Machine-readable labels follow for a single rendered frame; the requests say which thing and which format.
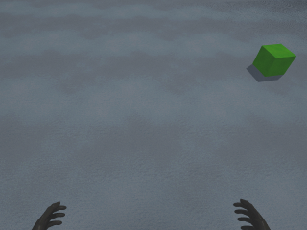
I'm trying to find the robot left hand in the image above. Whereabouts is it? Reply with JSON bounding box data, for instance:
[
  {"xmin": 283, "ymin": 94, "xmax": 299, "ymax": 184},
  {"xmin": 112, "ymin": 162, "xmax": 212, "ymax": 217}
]
[{"xmin": 32, "ymin": 202, "xmax": 67, "ymax": 230}]

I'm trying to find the robot right hand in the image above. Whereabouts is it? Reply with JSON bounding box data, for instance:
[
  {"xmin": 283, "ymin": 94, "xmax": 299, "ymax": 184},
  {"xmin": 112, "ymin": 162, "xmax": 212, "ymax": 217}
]
[{"xmin": 233, "ymin": 199, "xmax": 271, "ymax": 230}]

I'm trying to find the carton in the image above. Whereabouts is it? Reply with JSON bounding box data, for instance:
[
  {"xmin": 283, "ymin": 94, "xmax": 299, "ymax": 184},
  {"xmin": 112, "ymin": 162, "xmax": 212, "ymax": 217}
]
[{"xmin": 252, "ymin": 44, "xmax": 296, "ymax": 77}]

